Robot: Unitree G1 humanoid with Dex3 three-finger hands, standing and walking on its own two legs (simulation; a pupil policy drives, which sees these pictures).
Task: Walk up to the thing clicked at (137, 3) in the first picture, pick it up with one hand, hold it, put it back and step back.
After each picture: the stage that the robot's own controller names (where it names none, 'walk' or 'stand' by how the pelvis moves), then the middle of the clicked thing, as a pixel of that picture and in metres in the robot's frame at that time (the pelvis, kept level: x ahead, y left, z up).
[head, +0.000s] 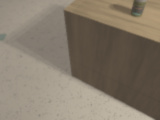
stand; (138, 5) +0.85 -0.27 +0.01
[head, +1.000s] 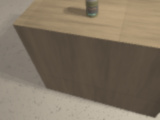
walk; (92, 4) +0.78 +0.03 +0.03
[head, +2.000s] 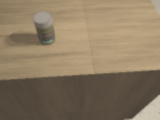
rise first; (45, 29) +0.52 +0.18 +0.05
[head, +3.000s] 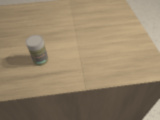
stand; (37, 51) +0.49 +0.22 +0.02
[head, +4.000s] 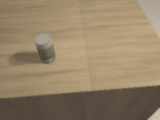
stand; (45, 49) +0.49 +0.19 +0.01
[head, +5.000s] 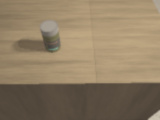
stand; (51, 37) +0.51 +0.16 +0.04
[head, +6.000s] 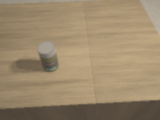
stand; (48, 57) +0.45 +0.17 +0.01
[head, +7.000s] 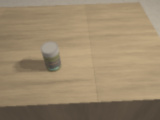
stand; (51, 57) +0.47 +0.16 +0.01
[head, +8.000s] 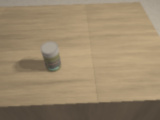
stand; (51, 57) +0.46 +0.16 +0.01
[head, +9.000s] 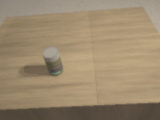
rise first; (53, 61) +0.46 +0.19 +0.01
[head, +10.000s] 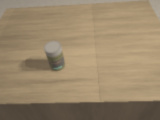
go down; (55, 56) +0.46 +0.18 +0.02
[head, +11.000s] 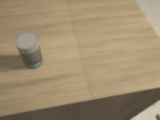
go down; (30, 51) +0.44 +0.17 +0.04
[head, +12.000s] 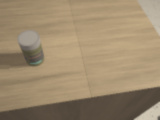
approach; (32, 49) +0.45 +0.17 +0.05
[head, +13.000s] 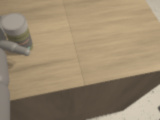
close in; (18, 35) +0.47 +0.18 +0.08
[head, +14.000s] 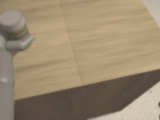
lift; (17, 31) +0.48 +0.18 +0.08
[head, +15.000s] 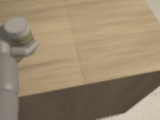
lift; (22, 37) +0.46 +0.18 +0.08
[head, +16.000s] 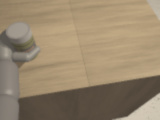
lift; (23, 42) +0.45 +0.19 +0.08
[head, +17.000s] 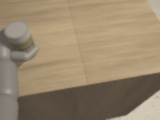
lift; (22, 42) +0.45 +0.19 +0.08
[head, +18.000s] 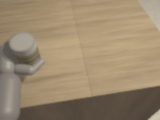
lift; (27, 54) +0.38 +0.18 +0.13
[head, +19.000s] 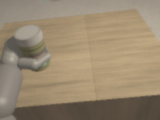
hold; (34, 49) +0.33 +0.16 +0.22
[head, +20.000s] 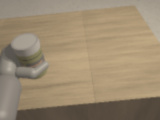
hold; (31, 57) +0.32 +0.17 +0.19
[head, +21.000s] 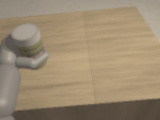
crouch; (31, 48) +0.34 +0.17 +0.21
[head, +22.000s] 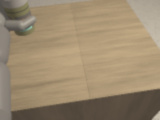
crouch; (19, 13) +0.47 +0.19 +0.23
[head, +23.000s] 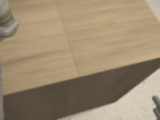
lower; (0, 16) +0.52 +0.20 +0.10
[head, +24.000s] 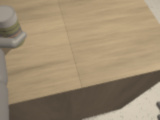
lower; (9, 28) +0.49 +0.20 +0.08
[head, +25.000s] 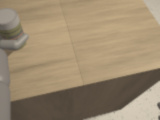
lower; (11, 30) +0.49 +0.20 +0.08
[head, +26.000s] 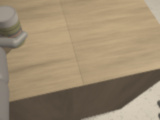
lower; (9, 28) +0.49 +0.20 +0.08
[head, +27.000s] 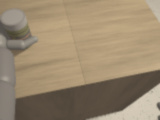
open; (18, 30) +0.48 +0.18 +0.08
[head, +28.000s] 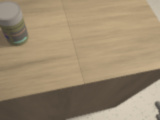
sink last; (13, 25) +0.48 +0.18 +0.09
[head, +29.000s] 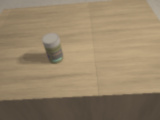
sink last; (53, 48) +0.49 +0.18 +0.05
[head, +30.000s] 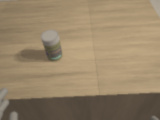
stand; (52, 46) +0.49 +0.18 +0.04
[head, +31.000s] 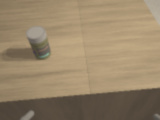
stand; (39, 43) +0.48 +0.20 +0.06
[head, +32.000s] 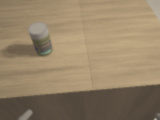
stand; (41, 40) +0.49 +0.19 +0.07
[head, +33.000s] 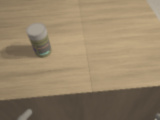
stand; (40, 41) +0.48 +0.19 +0.08
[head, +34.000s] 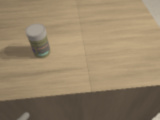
stand; (39, 41) +0.48 +0.19 +0.07
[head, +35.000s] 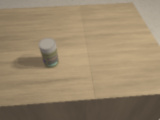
stand; (49, 53) +0.49 +0.18 +0.01
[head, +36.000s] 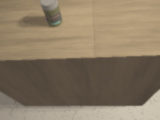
walk; (52, 11) +0.62 +0.17 +0.03
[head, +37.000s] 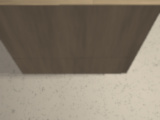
walk; out of the picture +0.95 +0.13 +0.04
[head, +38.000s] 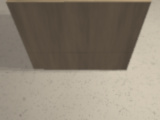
stand; out of the picture +1.16 +0.17 +0.03
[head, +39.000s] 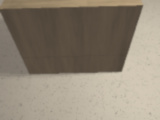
stand; out of the picture +1.14 +0.18 +0.01
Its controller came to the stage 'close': yes
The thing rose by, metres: 0.21
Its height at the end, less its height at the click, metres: +0.00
